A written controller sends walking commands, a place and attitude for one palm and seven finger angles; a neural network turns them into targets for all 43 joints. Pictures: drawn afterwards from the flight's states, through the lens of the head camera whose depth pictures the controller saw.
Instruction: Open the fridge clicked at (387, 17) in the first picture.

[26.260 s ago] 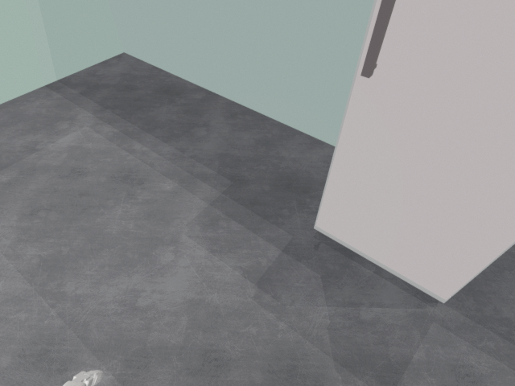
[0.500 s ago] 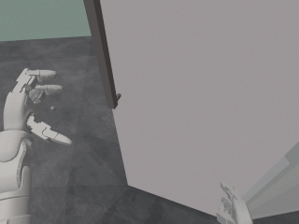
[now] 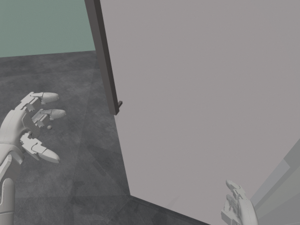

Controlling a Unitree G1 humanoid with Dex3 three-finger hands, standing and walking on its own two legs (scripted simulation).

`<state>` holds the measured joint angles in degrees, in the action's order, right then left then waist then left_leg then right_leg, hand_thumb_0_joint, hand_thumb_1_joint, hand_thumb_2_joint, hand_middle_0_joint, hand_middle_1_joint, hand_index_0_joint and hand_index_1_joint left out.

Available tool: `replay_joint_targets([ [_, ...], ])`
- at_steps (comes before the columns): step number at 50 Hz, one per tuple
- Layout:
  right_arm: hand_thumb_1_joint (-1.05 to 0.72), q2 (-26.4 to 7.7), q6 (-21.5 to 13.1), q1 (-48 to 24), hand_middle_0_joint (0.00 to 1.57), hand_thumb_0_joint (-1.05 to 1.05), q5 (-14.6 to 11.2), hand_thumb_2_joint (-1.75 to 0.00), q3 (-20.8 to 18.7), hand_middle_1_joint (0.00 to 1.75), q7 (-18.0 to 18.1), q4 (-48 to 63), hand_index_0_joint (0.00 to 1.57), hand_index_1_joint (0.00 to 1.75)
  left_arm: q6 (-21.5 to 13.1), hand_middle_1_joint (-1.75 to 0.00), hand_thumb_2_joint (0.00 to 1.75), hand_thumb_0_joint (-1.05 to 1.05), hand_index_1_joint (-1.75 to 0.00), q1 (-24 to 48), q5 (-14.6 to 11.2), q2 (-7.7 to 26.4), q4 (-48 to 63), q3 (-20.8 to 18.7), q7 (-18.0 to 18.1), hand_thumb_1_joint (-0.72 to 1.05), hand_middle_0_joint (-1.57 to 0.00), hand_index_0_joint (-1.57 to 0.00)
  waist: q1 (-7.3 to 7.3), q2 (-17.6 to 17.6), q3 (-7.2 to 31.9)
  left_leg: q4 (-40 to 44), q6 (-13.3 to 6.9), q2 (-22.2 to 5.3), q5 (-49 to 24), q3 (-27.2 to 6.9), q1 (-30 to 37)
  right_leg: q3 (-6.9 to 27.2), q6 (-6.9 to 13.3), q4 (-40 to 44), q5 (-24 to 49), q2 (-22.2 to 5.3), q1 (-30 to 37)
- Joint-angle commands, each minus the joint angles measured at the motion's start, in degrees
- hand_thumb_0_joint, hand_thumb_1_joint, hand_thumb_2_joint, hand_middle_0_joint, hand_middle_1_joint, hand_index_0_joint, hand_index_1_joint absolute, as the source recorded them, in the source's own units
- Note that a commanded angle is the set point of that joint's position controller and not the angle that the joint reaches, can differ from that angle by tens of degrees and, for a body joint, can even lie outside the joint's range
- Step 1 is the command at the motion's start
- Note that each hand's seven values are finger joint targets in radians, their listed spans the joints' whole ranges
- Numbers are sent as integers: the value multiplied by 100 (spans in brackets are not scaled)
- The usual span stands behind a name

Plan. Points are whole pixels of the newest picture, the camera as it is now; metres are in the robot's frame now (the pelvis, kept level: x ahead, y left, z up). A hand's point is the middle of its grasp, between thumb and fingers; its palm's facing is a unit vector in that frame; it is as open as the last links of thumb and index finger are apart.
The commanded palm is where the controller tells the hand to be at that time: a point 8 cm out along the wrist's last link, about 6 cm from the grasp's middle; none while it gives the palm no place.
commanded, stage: draw the hand back to the body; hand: left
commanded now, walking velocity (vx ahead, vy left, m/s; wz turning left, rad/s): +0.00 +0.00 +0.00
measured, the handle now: (108, 58) +0.45 +0.17 +0.26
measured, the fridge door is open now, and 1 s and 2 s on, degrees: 62 62 62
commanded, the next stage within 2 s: step back with the hand held close in 1.18 s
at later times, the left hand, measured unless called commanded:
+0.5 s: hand (40, 141) +0.23 +0.28 +0.17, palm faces +0.46 -0.83 -0.33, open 11.8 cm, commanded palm +0.17 +0.31 +0.18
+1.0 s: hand (31, 152) +0.20 +0.29 +0.16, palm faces +0.48 -0.79 -0.38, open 7.6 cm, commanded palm +0.16 +0.32 +0.18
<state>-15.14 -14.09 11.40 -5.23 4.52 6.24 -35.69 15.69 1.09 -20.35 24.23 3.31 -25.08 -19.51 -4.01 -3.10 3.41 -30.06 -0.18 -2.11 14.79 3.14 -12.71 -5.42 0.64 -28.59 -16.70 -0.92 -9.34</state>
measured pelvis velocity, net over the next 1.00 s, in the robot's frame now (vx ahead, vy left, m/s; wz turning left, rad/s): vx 0.02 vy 0.02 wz -0.01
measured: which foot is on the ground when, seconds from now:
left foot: down 0.00-1.00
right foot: down 0.00-1.00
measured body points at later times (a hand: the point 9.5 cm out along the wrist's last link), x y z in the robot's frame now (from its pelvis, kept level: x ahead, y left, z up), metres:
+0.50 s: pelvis +0.01 +0.01 +0.00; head -0.01 +0.00 +0.45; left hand +0.20 +0.32 +0.19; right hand +0.18 -0.20 -0.09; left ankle +0.02 +0.12 -0.74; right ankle -0.01 -0.11 -0.74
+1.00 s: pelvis +0.02 +0.02 +0.00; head +0.00 +0.00 +0.45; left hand +0.17 +0.32 +0.18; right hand +0.22 -0.20 -0.07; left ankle +0.02 +0.12 -0.74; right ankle -0.01 -0.11 -0.74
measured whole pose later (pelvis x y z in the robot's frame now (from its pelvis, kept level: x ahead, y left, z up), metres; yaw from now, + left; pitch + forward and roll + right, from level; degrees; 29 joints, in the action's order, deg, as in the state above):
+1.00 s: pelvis +0.02 +0.02 +0.00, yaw +0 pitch -4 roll -1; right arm -12.8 -8.1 11.0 0.0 1.4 4.6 -37.1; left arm -3.6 -25.7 -3.7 20.2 23.5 -19.3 6.9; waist -5.8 -2.3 -0.6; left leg -26.4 -1.2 -0.9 15.0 4.1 -7.5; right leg -4.5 -0.7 -24.0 -16.0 -1.9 -4.0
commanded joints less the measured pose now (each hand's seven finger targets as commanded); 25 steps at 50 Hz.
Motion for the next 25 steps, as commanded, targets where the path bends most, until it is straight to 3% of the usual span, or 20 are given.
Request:
replay_joint_targets([
  [1,-90,-587,-417,-917,20,0,42,-90,-250,30,115,994,20,30,-382,-113,22,0,-113,1599,-64,1422,1696,-469,107,-51,-25,-25,8,-143,604,353,-198,125,-731,-388,660,259,-15,536,844,-9,-441],
  [3,-90,-603,-477,-895,20,0,83,-90,-259,30,143,978,20,30,-512,-109,25,0,-109,1431,-85,1519,2037,-576,129,-44,-25,-25,-22,-195,892,282,-213,126,-950,-388,778,282,-8,479,1113,-32,-280],
  [5,-90,-570,-523,-881,20,0,79,-90,-228,30,154,926,20,30,-545,-104,29,0,-104,1153,-129,1400,1902,-562,110,-37,-24,-24,-29,-223,698,323,-184,118,-830,-392,734,244,-16,502,987,-17,-350],
  [6,-90,-527,-491,-708,20,0,389,-90,-331,30,-19,765,20,30,-1266,-102,31,0,-102,1267,874,1701,2481,-525,1205,-33,-24,-24,-81,-175,-109,318,-159,93,-609,-342,214,360,7,890,612,-86,-679],
  [8,-90,-535,-385,-684,20,0,401,-90,-379,30,-87,556,20,30,-1626,-98,34,0,-98,224,1082,832,1752,-48,1908,-26,-24,-24,49,218,-428,358,-136,-14,-190,-296,179,355,28,990,255,-180,-828],
  [9,-90,-523,-312,-666,20,0,396,-90,-403,30,-108,583,20,30,-1783,-96,36,0,-96,66,1172,673,1901,141,2074,-22,-24,-24,53,157,-230,430,-148,-16,-78,-318,262,349,27,882,187,-191,-677],
  [11,-90,-497,-218,-704,20,0,407,-90,-436,30,-98,619,20,30,-2046,-92,39,0,-92,88,1340,687,2298,245,2330,-15,-24,-24,44,-301,147,557,-159,1,21,-293,457,385,43,732,191,-197,-446],
  [13,-90,-549,-148,-684,20,0,440,-90,-463,30,-76,582,20,30,-2203,-87,43,0,-87,151,1465,945,2402,44,2532,-8,-23,-23,8,-161,444,608,-191,7,-100,-290,555,403,54,757,285,-189,-281],
  [16,-90,-465,-104,-720,20,0,471,-90,-483,30,-59,580,20,30,-2377,-81,48,0,-81,-80,1578,792,2595,151,2678,3,-23,-23,19,-291,472,712,-171,-9,-289,-325,724,357,83,644,434,-157,-156],
  [18,-90,-511,-61,-715,20,0,504,-90,-498,30,-46,557,20,30,-2425,-77,51,0,-77,-362,1616,960,2644,-24,2729,10,-23,-23,-32,-4,579,716,-211,-11,-648,-316,793,359,77,682,758,-147,-4],
  [19,-90,-456,-35,-731,20,0,501,-90,-513,30,-50,559,20,30,-2431,-75,53,0,-75,-593,1612,792,2642,78,2724,14,-23,-23,-9,16,441,723,-189,-44,-757,-311,784,335,78,648,827,-135,12],
  [20,-90,-476,-21,-732,20,0,502,-90,-497,30,-70,570,20,30,-2461,-73,55,0,-73,-609,1633,824,2730,47,2721,17,-22,-22,-40,-193,458,761,-167,-16,-829,-312,814,338,87,650,898,-133,44],
  [22,-90,-470,25,-754,20,0,506,-90,-518,30,-81,560,20,30,-2452,-68,58,0,-68,-959,1637,789,2715,43,2725,25,-22,-22,-59,-90,240,810,-149,-55,-954,-337,720,319,91,670,947,-127,130],
  [24,-90,-422,80,-751,20,0,501,-90,-520,30,-100,593,20,30,-2447,-64,62,0,-64,-1123,1632,641,2714,133,2701,32,-22,-22,-29,-215,36,857,-112,-78,-972,-328,718,301,85,678,930,-109,71],
  [25,-90,-469,95,-714,20,0,516,-90,-515,30,-112,595,20,30,-2467,-62,64,0,-62,-1099,1652,784,2773,-7,2708,36,-22,-22,-57,-118,87,878,-101,-67,-1023,-363,720,286,93,672,983,-101,105],
])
